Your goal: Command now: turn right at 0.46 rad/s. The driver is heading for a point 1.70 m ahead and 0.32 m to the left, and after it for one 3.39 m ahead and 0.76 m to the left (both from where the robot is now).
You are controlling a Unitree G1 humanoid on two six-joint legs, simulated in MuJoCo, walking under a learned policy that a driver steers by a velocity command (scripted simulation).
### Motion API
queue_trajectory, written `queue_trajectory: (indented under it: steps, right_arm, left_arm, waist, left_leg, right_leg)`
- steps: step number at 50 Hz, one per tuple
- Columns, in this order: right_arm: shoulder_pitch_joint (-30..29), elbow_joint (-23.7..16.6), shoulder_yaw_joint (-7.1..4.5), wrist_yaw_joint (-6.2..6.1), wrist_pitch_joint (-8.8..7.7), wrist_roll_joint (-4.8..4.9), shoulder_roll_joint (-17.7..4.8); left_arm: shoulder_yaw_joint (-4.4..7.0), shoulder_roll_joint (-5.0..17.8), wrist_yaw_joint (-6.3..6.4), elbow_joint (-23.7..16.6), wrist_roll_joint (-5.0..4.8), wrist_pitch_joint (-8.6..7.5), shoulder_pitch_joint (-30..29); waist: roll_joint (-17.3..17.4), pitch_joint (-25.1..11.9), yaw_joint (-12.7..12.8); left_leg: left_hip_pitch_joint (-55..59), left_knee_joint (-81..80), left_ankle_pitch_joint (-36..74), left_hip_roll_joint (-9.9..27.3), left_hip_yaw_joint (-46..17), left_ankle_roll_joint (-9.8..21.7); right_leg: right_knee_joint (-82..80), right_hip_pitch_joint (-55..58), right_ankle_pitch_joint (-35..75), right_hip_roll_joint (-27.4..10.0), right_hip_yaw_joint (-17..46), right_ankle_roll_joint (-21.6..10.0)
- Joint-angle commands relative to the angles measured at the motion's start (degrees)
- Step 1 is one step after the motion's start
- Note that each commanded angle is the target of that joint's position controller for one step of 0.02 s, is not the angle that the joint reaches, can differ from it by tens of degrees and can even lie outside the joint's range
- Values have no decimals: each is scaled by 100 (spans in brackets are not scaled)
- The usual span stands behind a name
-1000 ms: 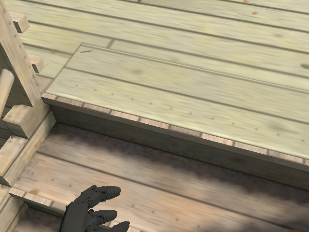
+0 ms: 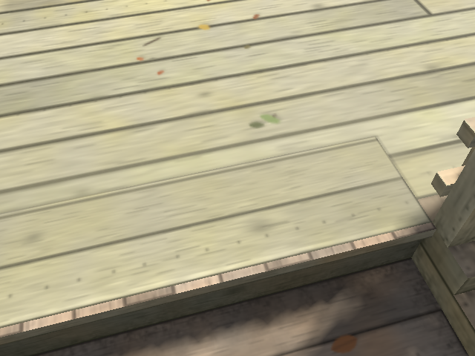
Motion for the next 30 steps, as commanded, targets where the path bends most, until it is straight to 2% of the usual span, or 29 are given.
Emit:
queue_trajectory:
  steps: [1,2,3,4,5,6,7,8,9,10,11,13,15,16,18,19,20,21,22,23,24,25,26,28,29,30]
  right_arm:
    - [-184,-182,-244,84,14,73,-873]
    - [96,22,-221,137,19,116,-805]
    - [106,46,-153,169,-69,96,-559]
    - [-212,-245,30,179,-229,-33,-108]
    - [-278,-19,-64,164,-258,143,-270]
    - [-316,108,-103,194,-238,295,-334]
    - [-303,203,-111,187,-193,264,-270]
    - [-331,214,-142,145,-128,146,-331]
    - [-384,220,-157,137,-91,54,-332]
    - [-123,332,-150,157,-79,53,-251]
    - [-76,307,-110,193,-96,37,-174]
    - [21,377,-69,224,-97,57,-93]
    - [189,534,-64,187,6,99,-14]
    - [87,489,-63,156,50,131,1]
    - [60,525,-117,114,68,108,-81]
    - [292,705,-124,132,39,90,-52]
    - [458,883,-103,160,-12,41,2]
    - [530,1009,-107,180,-36,-79,-43]
    - [564,1032,-99,201,-120,-135,-165]
    - [544,1136,-192,221,-191,0,-428]
    - [449,1251,-181,244,-231,126,-257]
    - [425,1351,-140,243,-267,104,-98]
    - [390,1480,-121,220,-294,32,-60]
    - [480,1661,-136,219,-362,4,-100]
    - [430,1708,-152,217,-371,-48,-176]
    - [481,1776,-150,216,-373,-44,-157]
  left_arm:
    - [175,387,-61,-382,-12,-143,65]
    - [228,490,-81,-296,2,-149,201]
    - [366,926,-95,-316,85,-176,466]
    - [420,1422,20,-394,319,-166,556]
    - [257,836,-4,-507,525,-240,677]
    - [180,647,5,-482,519,-263,409]
    - [168,597,37,-494,425,-262,54]
    - [128,535,57,-544,339,-265,-228]
    - [87,474,114,-531,344,-206,-412]
    - [34,364,161,-482,311,-169,-402]
    - [2,268,195,-429,295,-170,-332]
    - [-31,155,215,-331,313,-178,-272]
    - [-30,127,231,-382,424,-196,-401]
    - [-40,119,197,-456,445,-244,-388]
    - [-18,127,135,-326,412,-246,-45]
    - [-59,-7,114,-253,363,-230,-64]
    - [-81,-136,110,-140,290,-243,-13]
    - [-54,-71,65,58,234,-290,238]
    - [17,103,-2,219,179,-350,370]
    - [67,151,-48,310,270,-361,646]
    - [67,165,-7,369,321,-334,468]
    - [100,274,46,421,266,-318,190]
    - [97,227,80,448,262,-299,98]
    - [101,198,80,628,310,-266,244]
    - [103,146,66,709,271,-285,198]
    - [103,139,57,808,265,-298,277]
  waist:
    - [794,-633,181]
    - [561,-645,206]
    - [-136,-744,294]
    - [-1948,-1149,341]
    - [-1131,-1772,690]
    - [-810,-1367,604]
    - [-522,-1014,456]
    - [-390,-764,387]
    - [-272,-659,318]
    - [-309,-668,259]
    - [-210,-635,256]
    - [-329,-594,209]
    - [-655,-525,189]
    - [-849,-389,258]
    - [-1093,-299,422]
    - [-1044,-368,333]
    - [-783,-348,277]
    - [-520,-178,270]
    - [-292,-189,341]
    - [367,-154,578]
    - [613,-21,448]
    - [526,157,335]
    - [534,119,368]
    - [459,4,343]
    - [360,-23,339]
    - [285,-105,325]
  left_leg:
    - [719,-631,2308,1275,-1204,996]
    - [680,-255,2111,1038,-992,763]
    - [-201,909,1164,659,-570,323]
    - [-2003,2603,-1457,-131,-515,-454]
    - [-1976,3851,-1624,-80,-1489,-712]
    - [-2164,4466,-1340,-19,-1612,-795]
    - [-2343,4798,-1104,2,-1679,-812]
    - [-2414,5012,-793,2,-1740,-839]
    - [-2249,5218,-488,-60,-1645,-817]
    - [-2119,5419,-142,-110,-1576,-802]
    - [-2183,4931,126,-106,-1569,-768]
    - [-1749,3747,309,-15,-1542,-775]
    - [-815,2809,272,-32,-1385,-787]
    - [-557,2039,-16,-108,-1283,-773]
    - [-361,804,-626,-213,-1193,-699]
    - [22,175,-139,-151,-1245,-576]
    - [399,-785,533,-85,-1248,-461]
    - [610,-1168,1228,-34,-1444,-333]
    - [845,-1303,2073,145,-1725,-207]
    - [815,-1143,1764,141,-1588,-8]
    - [326,-1360,766,48,-1663,183]
    - [71,-1603,459,11,-1728,229]
    - [46,-1724,539,6,-1757,230]
    - [275,-1761,787,-22,-1708,235]
    - [372,-1753,1000,-13,-1694,244]
    - [492,-1753,1164,-20,-1681,256]
  right_leg:
    - [-1898,735,261,351,-455,-404]
    - [-2677,1215,825,528,-469,-566]
    - [-2962,2322,2552,-26,476,-770]
    - [-3057,3285,4827,-1716,2841,-1943]
    - [-3270,3063,3992,-1969,3203,-2550]
    - [-3302,2758,3400,-1732,2682,-2492]
    - [-3245,2530,2925,-1417,2312,-2215]
    - [-3205,2257,2868,-1263,2079,-2027]
    - [-3200,1971,2920,-1057,1789,-1905]
    - [-3231,1853,2768,-912,1621,-1883]
    - [-3247,1997,2503,-764,1495,-1821]
    - [-3281,2052,2600,-643,1303,-1672]
    - [-3362,1638,2872,-589,992,-1600]
    - [-3390,1535,3033,-587,951,-1663]
    - [-3415,1876,2760,-645,1199,-1733]
    - [-3364,1890,2734,-752,1362,-1723]
    - [-3351,1844,2341,-717,1327,-1541]
    - [-3324,1678,1800,-507,1274,-1292]
    - [-3200,1533,1209,-258,1106,-1083]
    - [-3392,1519,611,31,879,-876]
    - [-3403,1771,529,170,760,-688]
    - [-3285,1907,639,187,676,-610]
    - [-3225,2011,812,151,646,-581]
    - [-3244,2032,982,146,625,-581]
    - [-3246,1982,1052,99,609,-610]
    - [-3262,1979,1135,98,597,-618]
